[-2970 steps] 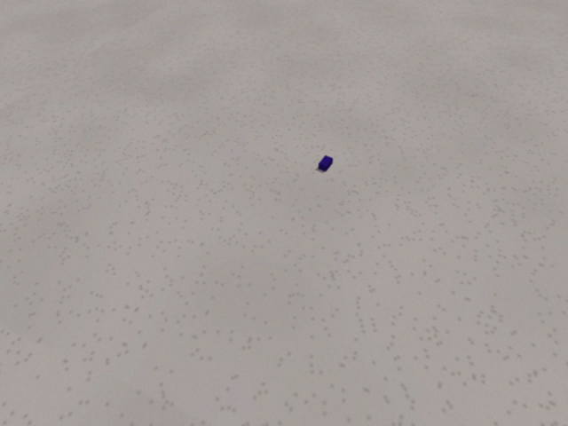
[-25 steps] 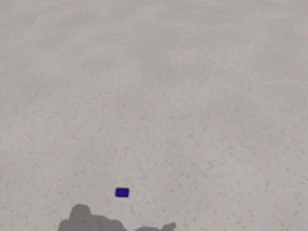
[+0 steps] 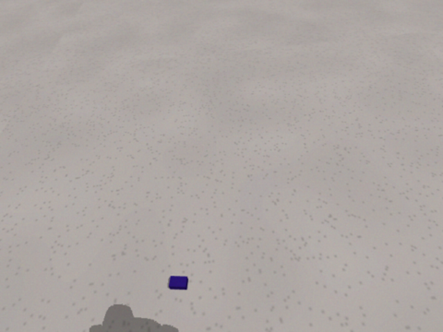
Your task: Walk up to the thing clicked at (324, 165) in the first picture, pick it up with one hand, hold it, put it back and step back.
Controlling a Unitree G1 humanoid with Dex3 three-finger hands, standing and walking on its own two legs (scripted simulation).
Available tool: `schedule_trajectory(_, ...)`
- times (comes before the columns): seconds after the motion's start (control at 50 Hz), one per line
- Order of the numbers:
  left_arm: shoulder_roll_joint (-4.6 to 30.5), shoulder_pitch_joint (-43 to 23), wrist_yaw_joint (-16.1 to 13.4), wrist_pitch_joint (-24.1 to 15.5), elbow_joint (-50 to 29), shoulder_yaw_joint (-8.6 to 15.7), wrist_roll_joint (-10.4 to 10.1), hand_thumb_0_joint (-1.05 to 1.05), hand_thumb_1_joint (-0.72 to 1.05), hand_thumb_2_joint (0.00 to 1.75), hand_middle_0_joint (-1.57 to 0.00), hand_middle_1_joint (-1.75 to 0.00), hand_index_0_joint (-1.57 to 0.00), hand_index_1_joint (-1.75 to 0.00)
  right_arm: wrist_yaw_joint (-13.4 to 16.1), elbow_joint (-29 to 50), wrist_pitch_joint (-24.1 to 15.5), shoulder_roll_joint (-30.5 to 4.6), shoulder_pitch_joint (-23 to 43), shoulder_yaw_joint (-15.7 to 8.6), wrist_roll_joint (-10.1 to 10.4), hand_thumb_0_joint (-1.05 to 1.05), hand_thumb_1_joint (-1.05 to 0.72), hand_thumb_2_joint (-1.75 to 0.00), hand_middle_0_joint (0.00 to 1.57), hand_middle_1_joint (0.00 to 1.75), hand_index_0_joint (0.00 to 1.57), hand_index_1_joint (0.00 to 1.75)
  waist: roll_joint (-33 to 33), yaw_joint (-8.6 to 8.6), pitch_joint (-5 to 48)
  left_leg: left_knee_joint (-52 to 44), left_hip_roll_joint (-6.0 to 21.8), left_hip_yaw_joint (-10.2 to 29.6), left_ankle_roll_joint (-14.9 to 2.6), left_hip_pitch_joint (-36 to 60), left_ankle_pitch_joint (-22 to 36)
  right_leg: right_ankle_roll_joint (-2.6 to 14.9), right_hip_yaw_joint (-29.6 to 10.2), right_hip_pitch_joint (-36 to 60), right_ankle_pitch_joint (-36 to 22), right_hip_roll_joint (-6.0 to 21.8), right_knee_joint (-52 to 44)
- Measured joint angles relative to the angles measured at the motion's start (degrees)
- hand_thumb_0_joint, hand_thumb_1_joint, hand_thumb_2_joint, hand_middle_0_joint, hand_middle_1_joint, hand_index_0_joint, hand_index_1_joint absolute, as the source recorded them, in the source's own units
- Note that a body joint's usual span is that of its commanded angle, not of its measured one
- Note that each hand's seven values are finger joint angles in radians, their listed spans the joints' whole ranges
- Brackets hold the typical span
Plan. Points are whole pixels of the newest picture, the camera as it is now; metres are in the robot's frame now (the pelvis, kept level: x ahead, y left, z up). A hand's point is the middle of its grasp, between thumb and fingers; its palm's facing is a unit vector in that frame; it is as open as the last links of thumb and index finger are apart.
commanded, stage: stand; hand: left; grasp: from above
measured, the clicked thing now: (178, 282) +0.46 +0.26 -0.76
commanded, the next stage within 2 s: step back in 1.60 s
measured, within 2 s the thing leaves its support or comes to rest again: neither
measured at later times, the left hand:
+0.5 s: hand out of the picture +0.07 +0.23 -0.16, palm faces +0.01 -0.94 -0.33, open 7.4 cm
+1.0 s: hand out of the picture +0.09 +0.24 -0.16, palm faces +0.01 -0.94 -0.34, open 7.4 cm
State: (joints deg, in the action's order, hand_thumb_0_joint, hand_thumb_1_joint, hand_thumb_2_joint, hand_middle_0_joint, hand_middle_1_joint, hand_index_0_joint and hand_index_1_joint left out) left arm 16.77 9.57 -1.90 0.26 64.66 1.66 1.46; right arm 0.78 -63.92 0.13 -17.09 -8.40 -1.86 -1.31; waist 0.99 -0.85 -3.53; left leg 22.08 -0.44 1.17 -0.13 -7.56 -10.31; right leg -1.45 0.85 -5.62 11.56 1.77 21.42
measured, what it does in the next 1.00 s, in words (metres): stands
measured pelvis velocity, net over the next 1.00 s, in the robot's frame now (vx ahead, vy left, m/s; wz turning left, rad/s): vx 0.02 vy -0.01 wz -0.01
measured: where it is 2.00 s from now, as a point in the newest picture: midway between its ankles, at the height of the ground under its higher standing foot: outside the picture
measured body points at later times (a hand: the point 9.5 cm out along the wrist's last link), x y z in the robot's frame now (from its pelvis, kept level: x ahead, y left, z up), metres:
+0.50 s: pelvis +0.01 -0.01 +0.00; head +0.01 -0.01 +0.45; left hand +0.07 +0.28 -0.14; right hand +0.07 -0.30 -0.14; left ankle +0.02 +0.12 -0.74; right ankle +0.01 -0.13 -0.74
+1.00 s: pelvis +0.02 -0.01 +0.00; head +0.03 -0.01 +0.45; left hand +0.09 +0.28 -0.13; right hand +0.09 -0.30 -0.13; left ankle +0.02 +0.12 -0.74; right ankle +0.01 -0.13 -0.74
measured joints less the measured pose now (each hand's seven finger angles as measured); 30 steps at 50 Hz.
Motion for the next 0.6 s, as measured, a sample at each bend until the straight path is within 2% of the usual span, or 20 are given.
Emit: schedule_trajectory(0.6,0.6,-3.1,0.9,-0.3,1.8,-0.3,-0.7,0.0,0.9,0.9,-0.2,-0.3,-0.2,-0.3,-0.2,-1.8,-0.5,-1.1,1.6,1.1,0.4,0.0,-0.91,-0.9,0.2,0.3,0.2,0.3,-0.1,0.52,0.0,-2.4,0.8,-0.2,0.57,0.7,0.4,0.55,-0.2,0.6,-0.7,-0.7,-2.6)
